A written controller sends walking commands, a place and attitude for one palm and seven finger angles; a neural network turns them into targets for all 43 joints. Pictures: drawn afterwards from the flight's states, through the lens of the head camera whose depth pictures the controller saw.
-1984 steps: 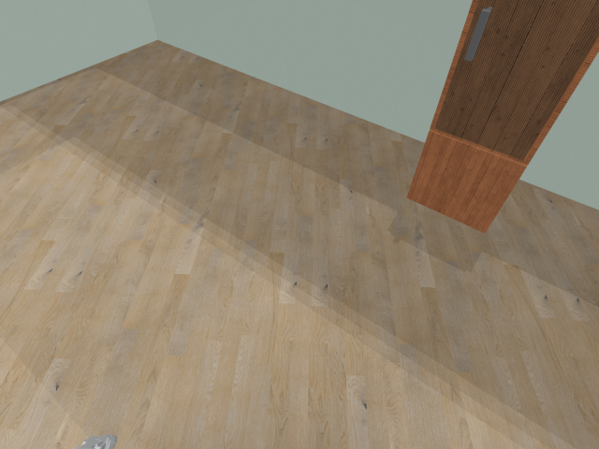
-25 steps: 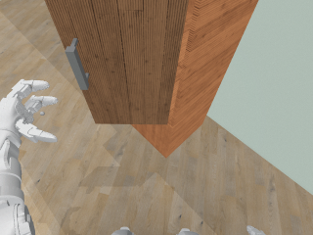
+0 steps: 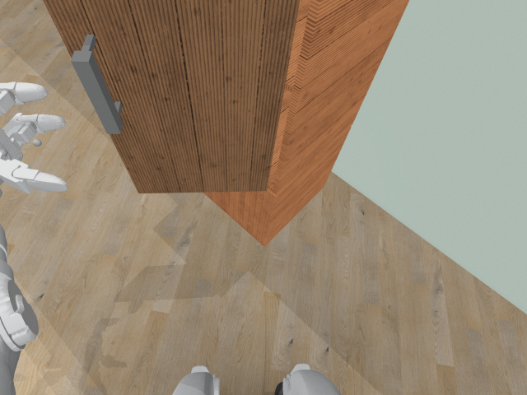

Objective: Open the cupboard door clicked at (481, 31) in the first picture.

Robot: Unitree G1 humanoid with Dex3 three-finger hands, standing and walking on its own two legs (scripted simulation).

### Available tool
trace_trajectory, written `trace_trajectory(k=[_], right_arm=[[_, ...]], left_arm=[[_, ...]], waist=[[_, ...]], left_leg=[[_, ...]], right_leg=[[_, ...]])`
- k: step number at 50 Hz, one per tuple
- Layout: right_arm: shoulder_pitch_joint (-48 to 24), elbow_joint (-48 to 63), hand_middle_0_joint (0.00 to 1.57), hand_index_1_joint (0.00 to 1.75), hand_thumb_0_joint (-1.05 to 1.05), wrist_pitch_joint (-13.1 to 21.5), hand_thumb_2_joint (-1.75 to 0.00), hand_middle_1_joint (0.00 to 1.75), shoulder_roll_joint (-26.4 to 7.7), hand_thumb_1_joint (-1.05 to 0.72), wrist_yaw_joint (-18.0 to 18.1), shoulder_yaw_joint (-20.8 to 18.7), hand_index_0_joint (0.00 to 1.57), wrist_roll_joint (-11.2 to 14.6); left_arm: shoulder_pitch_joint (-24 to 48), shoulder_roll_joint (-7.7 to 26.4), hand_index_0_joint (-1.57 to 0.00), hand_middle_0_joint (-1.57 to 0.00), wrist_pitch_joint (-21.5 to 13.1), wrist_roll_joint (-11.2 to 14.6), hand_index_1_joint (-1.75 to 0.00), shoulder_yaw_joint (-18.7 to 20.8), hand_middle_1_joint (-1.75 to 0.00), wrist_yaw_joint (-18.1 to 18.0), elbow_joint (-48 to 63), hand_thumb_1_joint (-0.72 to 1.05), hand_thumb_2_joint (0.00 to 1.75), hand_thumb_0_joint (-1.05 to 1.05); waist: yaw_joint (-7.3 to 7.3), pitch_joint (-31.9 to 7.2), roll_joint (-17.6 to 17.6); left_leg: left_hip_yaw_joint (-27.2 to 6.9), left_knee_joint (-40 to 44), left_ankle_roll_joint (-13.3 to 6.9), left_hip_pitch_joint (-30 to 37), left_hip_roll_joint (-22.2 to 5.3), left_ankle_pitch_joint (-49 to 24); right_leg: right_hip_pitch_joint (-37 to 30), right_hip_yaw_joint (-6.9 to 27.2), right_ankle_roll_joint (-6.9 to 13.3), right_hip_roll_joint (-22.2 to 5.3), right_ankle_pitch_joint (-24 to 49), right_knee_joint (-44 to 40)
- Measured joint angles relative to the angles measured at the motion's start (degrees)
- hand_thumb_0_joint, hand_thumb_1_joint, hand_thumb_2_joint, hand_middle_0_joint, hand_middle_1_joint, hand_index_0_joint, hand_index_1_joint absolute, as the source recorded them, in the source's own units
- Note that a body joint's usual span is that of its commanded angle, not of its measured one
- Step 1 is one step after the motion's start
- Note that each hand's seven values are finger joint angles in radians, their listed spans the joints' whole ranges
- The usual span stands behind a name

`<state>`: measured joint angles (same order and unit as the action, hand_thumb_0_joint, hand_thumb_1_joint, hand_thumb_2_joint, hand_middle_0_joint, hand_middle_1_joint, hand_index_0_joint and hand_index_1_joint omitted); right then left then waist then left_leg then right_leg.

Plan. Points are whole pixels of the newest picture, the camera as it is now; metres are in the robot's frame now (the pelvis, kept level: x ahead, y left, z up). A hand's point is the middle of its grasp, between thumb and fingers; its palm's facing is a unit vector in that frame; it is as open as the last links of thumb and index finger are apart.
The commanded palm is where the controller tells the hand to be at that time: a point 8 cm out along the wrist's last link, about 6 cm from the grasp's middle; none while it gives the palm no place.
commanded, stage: move the hooked fingers beside the handle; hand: left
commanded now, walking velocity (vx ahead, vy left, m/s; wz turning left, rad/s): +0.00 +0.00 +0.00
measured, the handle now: (102, 87) +0.57 +0.25 +0.08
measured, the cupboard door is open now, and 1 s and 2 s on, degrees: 46 46 46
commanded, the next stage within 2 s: slide the fingers in behind the handle in 1.26 s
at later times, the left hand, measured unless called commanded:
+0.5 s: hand (45, 101) +0.52 +0.32 +0.10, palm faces +0.05 -1.00 +0.00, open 14.0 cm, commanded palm +0.50 +0.36 +0.09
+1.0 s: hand (38, 111) +0.51 +0.33 +0.09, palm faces +0.04 -1.00 +0.01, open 14.0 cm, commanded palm +0.50 +0.36 +0.08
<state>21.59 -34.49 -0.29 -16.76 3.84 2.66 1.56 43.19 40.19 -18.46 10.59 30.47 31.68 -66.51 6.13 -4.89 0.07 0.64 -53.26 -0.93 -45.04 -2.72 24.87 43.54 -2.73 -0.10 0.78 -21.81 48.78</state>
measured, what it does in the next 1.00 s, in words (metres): stands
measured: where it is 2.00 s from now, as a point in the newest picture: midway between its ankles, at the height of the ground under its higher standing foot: outside the picture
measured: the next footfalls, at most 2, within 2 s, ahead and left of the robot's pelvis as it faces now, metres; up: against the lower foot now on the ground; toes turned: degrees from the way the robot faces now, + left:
none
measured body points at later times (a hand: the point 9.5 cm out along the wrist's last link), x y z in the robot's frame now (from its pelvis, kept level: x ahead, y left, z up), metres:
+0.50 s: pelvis +0.00 +0.01 -0.01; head +0.16 +0.04 +0.41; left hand +0.51 +0.37 +0.10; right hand -0.02 -0.27 -0.10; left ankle +0.00 +0.11 -0.69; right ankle +0.01 -0.13 -0.69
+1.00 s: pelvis +0.02 +0.02 -0.01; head +0.16 +0.06 +0.42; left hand +0.50 +0.38 +0.09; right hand +0.01 -0.26 -0.10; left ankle +0.00 +0.11 -0.69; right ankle +0.01 -0.13 -0.69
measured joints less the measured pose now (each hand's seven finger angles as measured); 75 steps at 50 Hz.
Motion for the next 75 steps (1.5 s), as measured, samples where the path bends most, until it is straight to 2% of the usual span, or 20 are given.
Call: trace_trajectory(k=[9, 17, 28, 38, 50, 60, 75], right_arm=[[0.74, -0.46, 0.20, 0.30, 0.01, -1.48, -0.90, 0.30, -0.45, -0.90, 0.09, 0.40, 0.21, -0.47], [1.74, 0.37, 0.20, 0.30, 0.01, -2.72, -0.90, 0.30, -0.57, -0.90, 0.19, 1.22, 0.21, -0.77], [3.34, 0.85, 0.20, 0.30, 0.00, -4.50, -0.90, 0.30, -0.19, -0.90, -0.31, 2.05, 0.21, -1.33], [4.28, 1.53, 0.20, 0.30, 0.00, -5.33, -0.90, 0.30, 0.59, -0.90, -1.84, 1.41, 0.21, -1.73], [1.89, 1.21, 0.20, 0.30, 0.00, -5.76, -0.90, 0.30, 0.36, -0.90, -1.95, 1.02, 0.21, -1.56], [0.14, 1.88, 0.20, 0.30, 0.00, -5.11, -0.90, 0.30, 0.29, -0.90, -1.34, 1.42, 0.21, -1.49], [2.29, 0.67, 0.20, 0.30, 0.00, -5.13, -0.90, 0.30, 0.14, -0.90, -0.97, 2.06, 0.21, -1.09]], left_arm=[[6.28, 3.81, -0.30, -0.30, 0.38, -2.09, -1.20, 0.54, -1.20, -0.43, -3.90, -0.50, 0.30, -0.01], [11.68, 8.87, -0.30, -0.30, 1.84, -4.93, -1.20, 1.33, -1.20, -0.98, -7.84, -0.50, 0.30, -0.01], [16.21, 13.21, -0.30, -0.30, 3.52, -6.62, -1.20, 2.53, -1.20, -0.67, -9.45, -0.50, 0.30, -0.01], [10.87, 11.35, -0.30, -0.30, 3.40, -5.70, -1.20, 5.41, -1.20, -0.24, -5.33, -0.50, 0.30, -0.01], [10.04, 8.05, -0.30, -0.29, 2.51, -3.87, -1.20, 1.77, -1.20, -0.21, -4.24, -0.50, 0.30, -0.01], [11.72, 8.30, -0.30, -0.30, 1.82, -4.94, -1.20, 1.47, -1.20, -1.73, -5.69, -0.50, 0.30, -0.01], [13.45, 10.67, -0.30, -0.30, 2.33, -4.66, -1.20, 1.59, -1.20, -0.73, -7.81, -0.50, 0.30, -0.01]], waist=[[1.83, 0.39, 0.14], [4.09, 0.85, -0.04], [5.98, 0.94, -0.52], [5.30, 0.34, -0.53], [3.70, -0.27, -0.29], [4.17, 0.08, -0.28], [4.75, 0.71, -0.53]], left_leg=[[-0.43, -1.79, -0.10, -3.69, -0.26, 0.24], [-0.53, -3.23, -0.30, -6.82, -0.71, 0.69], [-0.45, -4.37, -0.69, -10.04, -1.11, 1.47], [-0.08, -3.89, -0.89, -9.10, -1.39, 2.21], [-1.19, -3.67, -0.77, -7.39, -0.93, 2.34], [-1.37, -4.61, -0.58, -8.30, -0.95, 2.22], [-1.37, -5.36, -0.45, -9.74, -1.27, 1.96]], right_leg=[[3.23, -0.36, -0.09, 0.25, 0.13, 0.96], [6.01, -0.40, -0.29, 0.69, 0.28, 1.48], [8.85, -0.24, -0.73, 1.10, 0.24, 1.51], [7.82, 0.18, -1.02, 1.41, 0.04, 0.41], [5.46, -0.90, -0.95, 1.06, -0.36, -0.18], [6.51, -1.04, -0.71, 1.06, -0.50, 1.15], [8.13, -0.98, -0.47, 1.37, -0.23, 2.05]])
